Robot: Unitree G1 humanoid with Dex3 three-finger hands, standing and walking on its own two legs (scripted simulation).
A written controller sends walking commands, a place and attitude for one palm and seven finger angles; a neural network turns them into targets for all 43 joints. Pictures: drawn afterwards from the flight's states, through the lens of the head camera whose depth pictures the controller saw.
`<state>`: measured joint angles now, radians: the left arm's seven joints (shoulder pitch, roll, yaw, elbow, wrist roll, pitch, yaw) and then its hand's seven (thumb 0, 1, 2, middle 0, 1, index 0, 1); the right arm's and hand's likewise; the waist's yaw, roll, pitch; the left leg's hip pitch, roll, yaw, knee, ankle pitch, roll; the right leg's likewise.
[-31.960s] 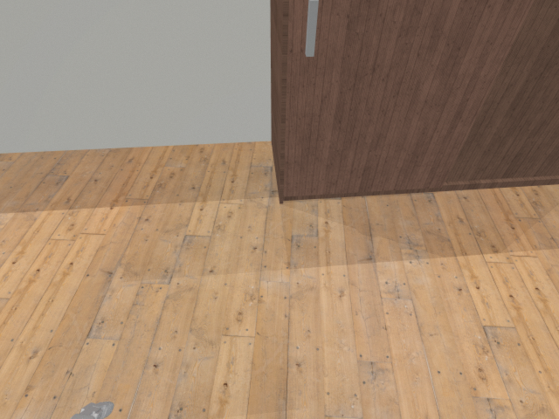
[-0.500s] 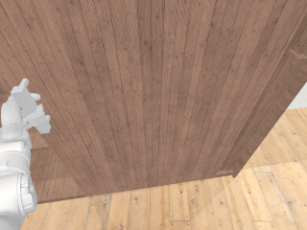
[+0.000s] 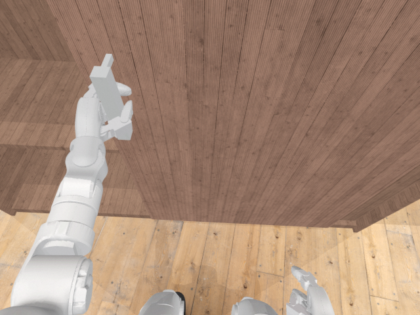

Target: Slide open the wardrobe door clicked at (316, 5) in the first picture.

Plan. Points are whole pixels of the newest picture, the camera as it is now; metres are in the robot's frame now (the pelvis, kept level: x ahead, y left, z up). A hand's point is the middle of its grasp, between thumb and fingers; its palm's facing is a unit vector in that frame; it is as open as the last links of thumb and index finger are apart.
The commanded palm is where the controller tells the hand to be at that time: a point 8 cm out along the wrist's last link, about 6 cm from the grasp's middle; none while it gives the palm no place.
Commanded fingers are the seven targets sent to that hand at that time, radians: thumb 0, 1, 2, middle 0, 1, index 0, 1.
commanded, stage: stop walking and hold the door there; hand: left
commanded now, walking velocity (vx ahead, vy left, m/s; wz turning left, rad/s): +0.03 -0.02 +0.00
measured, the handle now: (117, 99) +0.46 +0.23 +0.10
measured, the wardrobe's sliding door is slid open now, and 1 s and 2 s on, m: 0.66 0.66 0.66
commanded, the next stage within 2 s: loosen the grip on the handle in 0.66 s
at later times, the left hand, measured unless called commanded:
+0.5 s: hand (125, 120) +0.42 +0.21 +0.09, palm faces +0.22 -0.97 -0.12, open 5.5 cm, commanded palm +0.39 +0.24 +0.07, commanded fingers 0.00 0.90 0.90 -0.45 -1.40 -0.45 -1.40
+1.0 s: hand (124, 119) +0.42 +0.21 +0.09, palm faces +0.24 -0.96 -0.14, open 8.2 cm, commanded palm +0.39 +0.25 +0.09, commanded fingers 0.00 -0.55 0.20 -0.41 -1.35 -0.41 -1.35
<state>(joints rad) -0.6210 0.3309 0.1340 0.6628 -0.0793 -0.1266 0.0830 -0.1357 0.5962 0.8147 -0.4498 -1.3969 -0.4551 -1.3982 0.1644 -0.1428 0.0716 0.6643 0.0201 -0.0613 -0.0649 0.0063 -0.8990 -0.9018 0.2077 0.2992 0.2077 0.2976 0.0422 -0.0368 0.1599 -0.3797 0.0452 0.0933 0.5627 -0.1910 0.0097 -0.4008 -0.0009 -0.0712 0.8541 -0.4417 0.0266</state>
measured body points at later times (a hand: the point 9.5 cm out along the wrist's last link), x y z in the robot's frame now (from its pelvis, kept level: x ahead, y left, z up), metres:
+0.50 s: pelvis -0.01 +0.02 +0.01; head +0.03 +0.03 +0.45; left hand +0.40 +0.26 +0.10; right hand +0.11 -0.26 -0.09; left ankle +0.01 +0.12 -0.73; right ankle +0.00 -0.10 -0.73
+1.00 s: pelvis -0.03 +0.01 +0.00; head +0.00 +0.01 +0.45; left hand +0.40 +0.26 +0.10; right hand +0.07 -0.26 -0.10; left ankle +0.01 +0.12 -0.73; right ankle +0.00 -0.10 -0.73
